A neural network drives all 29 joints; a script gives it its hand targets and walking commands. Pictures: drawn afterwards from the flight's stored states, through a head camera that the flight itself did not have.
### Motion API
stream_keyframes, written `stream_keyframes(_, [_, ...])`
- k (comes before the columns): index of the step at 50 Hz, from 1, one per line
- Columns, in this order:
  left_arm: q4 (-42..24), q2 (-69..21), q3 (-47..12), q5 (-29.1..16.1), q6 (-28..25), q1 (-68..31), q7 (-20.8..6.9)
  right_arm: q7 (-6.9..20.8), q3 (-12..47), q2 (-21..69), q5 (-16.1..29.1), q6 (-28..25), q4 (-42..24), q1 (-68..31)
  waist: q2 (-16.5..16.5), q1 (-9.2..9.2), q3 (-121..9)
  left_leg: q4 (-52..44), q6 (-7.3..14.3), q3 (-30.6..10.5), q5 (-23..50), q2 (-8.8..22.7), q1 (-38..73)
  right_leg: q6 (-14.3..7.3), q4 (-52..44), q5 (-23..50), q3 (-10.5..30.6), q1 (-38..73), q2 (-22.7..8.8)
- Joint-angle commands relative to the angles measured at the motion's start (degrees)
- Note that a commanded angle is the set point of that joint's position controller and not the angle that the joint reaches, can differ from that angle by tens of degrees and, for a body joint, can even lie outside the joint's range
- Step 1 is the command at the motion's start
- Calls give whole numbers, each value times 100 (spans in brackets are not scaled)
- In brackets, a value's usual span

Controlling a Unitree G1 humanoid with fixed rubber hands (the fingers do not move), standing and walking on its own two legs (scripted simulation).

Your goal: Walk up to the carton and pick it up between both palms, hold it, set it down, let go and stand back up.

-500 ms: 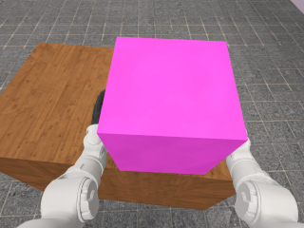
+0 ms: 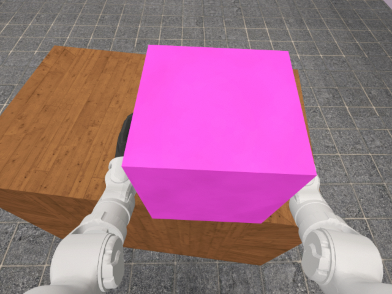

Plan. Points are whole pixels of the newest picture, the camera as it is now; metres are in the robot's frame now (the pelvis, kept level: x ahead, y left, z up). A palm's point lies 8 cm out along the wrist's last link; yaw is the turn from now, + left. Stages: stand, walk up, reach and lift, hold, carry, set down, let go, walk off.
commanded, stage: reach and lift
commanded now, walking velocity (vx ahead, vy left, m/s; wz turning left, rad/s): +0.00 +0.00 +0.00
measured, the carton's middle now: (211, 145) +0.42 +0.00 +0.03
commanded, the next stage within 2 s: hold in 1.92 s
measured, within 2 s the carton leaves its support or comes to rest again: neither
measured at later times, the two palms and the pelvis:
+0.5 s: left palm (98, 114) +0.39 +0.20 +0.15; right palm (309, 119) +0.40 -0.16 +0.15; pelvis +0.02 +0.01 +0.01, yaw +3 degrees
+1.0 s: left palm (98, 117) +0.37 +0.19 +0.17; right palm (319, 133) +0.37 -0.17 +0.15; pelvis +0.01 +0.02 +0.01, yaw +2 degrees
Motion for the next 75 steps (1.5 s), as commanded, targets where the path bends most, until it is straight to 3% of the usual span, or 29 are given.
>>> stream_keyframes(1, [-1170,-3453,-1909,49,-273,-3767,-680,841,2254,3551,-220,-226,-1230,-3466,65,-51,-4108,215,-57,574,1369,-547,1444,29,481,1743,-284,2528,190])
stream_keyframes(2, [-1346,-3558,-2065,-85,-251,-3831,-682,811,2321,3583,-88,-148,-1397,-3459,86,-187,-4223,288,-106,502,1553,-550,1552,27,550,1913,-310,2647,242])
stream_keyframes(3, [-1407,-3475,-2050,-115,-228,-3687,-708,775,2603,3779,42,-41,-1597,-3360,-21,-55,-4188,326,-76,502,1599,-576,1530,103,562,2164,-225,2834,218])
stream_keyframes(4, [-1207,-3419,-2158,-286,-178,-2887,-736,736,3562,3980,443,176,-2056,-2951,-99,-125,-4589,478,123,300,1625,-676,1534,234,810,2836,-132,3157,175])
stream_keyframes(5, [-1560,-3497,-2369,-434,-136,-2982,-760,680,3730,4062,614,348,-2312,-2943,-97,-130,-4535,421,127,189,1559,-695,1279,296,915,3071,-99,3231,181])
stream_keyframes(9, [-2916,-3684,-3106,-913,233,-3274,-667,573,4568,4350,1201,994,-3656,-2777,-103,-295,-4263,548,121,-86,1720,-724,1405,233,948,2541,49,2965,223])
stream_keyframes(13, [-4484,-3835,-3788,-1292,1052,-3458,-537,472,5147,4387,1851,1952,-5001,-2687,-146,-468,-3695,618,74,-316,1807,-760,1702,123,781,1811,182,2636,281])
stream_keyframes(17, [-5618,-3731,-3873,-1221,2386,-3387,-528,385,5065,3987,2432,2981,-5818,-2752,-195,-496,-2934,490,-12,-323,1908,-738,2443,70,434,1105,171,2701,308])
stream_keyframes(19, [-5819,-3707,-3709,-1042,3079,-3164,-594,354,4821,3641,2638,3359,-5954,-2892,-144,-447,-2478,349,-81,-269,1943,-699,2829,48,239,812,131,2795,330])
stream_keyframes(24, [-5594,-3680,-2740,-283,4364,-2179,-942,355,4006,3026,2670,3852,-5383,-2843,-60,-384,-1136,-149,-111,-144,1684,-660,3151,15,-84,518,9,3189,365])
stream_keyframes(29, [-5966,-3361,-2184,278,5124,-1850,-1354,544,3383,2735,2563,4054,-5042,-2790,268,-552,-549,-307,-257,58,1612,-702,3264,-2,-134,433,-218,3452,398])
stream_keyframes(31, [-6284,-3336,-2316,282,5251,-1910,-1412,627,3289,2733,2598,4047,-5259,-2837,509,-623,-597,-231,-360,84,1810,-717,3387,-28,-108,471,-330,3399,432])
stream_keyframes(32, [-6135,-3291,-2317,295,5199,-2398,-1423,669,2941,2529,2363,3950,-4958,-2846,515,-718,-273,-273,-342,119,1513,-630,3404,-20,-155,278,-342,3107,417])
stream_keyframes(33, [-6104,-3363,-2350,319,5155,-2434,-1404,720,2755,2536,2243,3843,-4815,-2845,723,-752,-399,-224,-406,131,1521,-635,3579,-51,-98,234,-440,2974,432])
stream_keyframes(35, [-5904,-3457,-2330,299,5134,-2369,-1342,815,2661,2542,2143,3686,-4783,-2941,729,-668,-406,-291,-378,134,1267,-578,3612,-105,-123,-32,-493,2882,413])
stream_keyframes(38, [-5747,-3461,-2464,193,5154,-2293,-1262,890,2801,2662,2069,3595,-5113,-3302,598,-573,-757,-233,-261,215,1104,-626,3471,-41,-82,23,-476,2866,382])
stream_keyframes(43, [-6876,-3726,-3390,-539,4968,-2532,-847,806,3970,3261,2704,3530,-6832,-4071,344,-412,-2421,194,-211,5,2431,-663,3726,33,219,1315,-343,3251,465])
stream_keyframes(44, [-6745,-3603,-3345,-491,4999,-2398,-825,761,4037,3252,2676,3657,-6717,-3787,233,-444,-2194,176,-141,29,2268,-687,3647,73,171,1395,-260,3312,441])
stream_keyframes(46, [-6380,-3344,-2966,-267,5227,-1867,-941,660,4161,3203,2679,3989,-6458,-3407,-115,-335,-1678,-10,-29,35,1830,-723,3368,153,169,1310,-219,3519,404])
stream_keyframes(48, [-6615,-3317,-2911,-267,5416,-1832,-1080,556,4333,3236,2810,4187,-6671,-3479,-313,-282,-1751,-124,108,62,1466,-729,3154,206,180,1267,-149,3763,383])
stream_keyframes(50, [-6551,-3218,-2760,-290,5570,-1894,-1158,466,4231,3258,2771,4378,-6686,-3546,-415,-351,-1477,-212,159,116,1140,-778,2934,214,179,1159,-112,3774,354])
stream_keyframes(54, [-6576,-3087,-2473,-202,5740,-2010,-1325,365,4283,3412,2897,4658,-6757,-3568,-547,-325,-1534,-268,280,163,944,-849,2741,349,230,1533,-38,4147,284])
stream_keyframes(57, [-6651,-3031,-2489,-158,5840,-2300,-1386,337,4038,3361,2883,4790,-6518,-3571,-165,-450,-1234,-378,158,197,638,-872,2669,300,140,1070,-70,3838,282])
stream_keyframes(59, [-6520,-3041,-2406,-185,5846,-2653,-1420,415,3762,3411,2742,4876,-6085,-3601,-133,-518,-838,-482,135,207,216,-823,2631,202,46,318,-138,3467,277])
stream_keyframes(61, [-6291,-3090,-2380,-85,5923,-2679,-1483,481,3530,3316,2660,4952,-5758,-3545,6,-596,-605,-566,141,211,-67,-810,2651,190,-55,14,-138,3334,266])
stream_keyframes(64, [-6492,-3244,-2603,-201,5930,-2821,-1494,505,3440,3265,2674,4935,-5684,-3514,336,-791,-984,-417,-15,166,392,-784,2870,99,34,292,-195,3330,320])
stream_keyframes(68, [-6812,-3440,-2798,-285,5918,-2979,-1367,529,3486,3171,2857,4866,-6038,-3774,628,-806,-1423,-187,-217,78,1047,-756,3142,39,87,504,-283,3296,419])
stream_keyframes(72, [-6475,-3363,-2597,-188,6030,-2585,-1357,595,3497,2996,2848,4947,-5911,-3732,349,-706,-1081,-207,-167,32,1040,-701,3192,39,26,343,-322,3176,445])
stream_keyframes(75, [-6455,-3356,-2529,-185,6054,-2581,-1315,635,3612,2980,2962,4886,-6246,-3984,266,-567,-1315,-226,-122,43,1025,-673,3101,39,61,281,-360,3289,474])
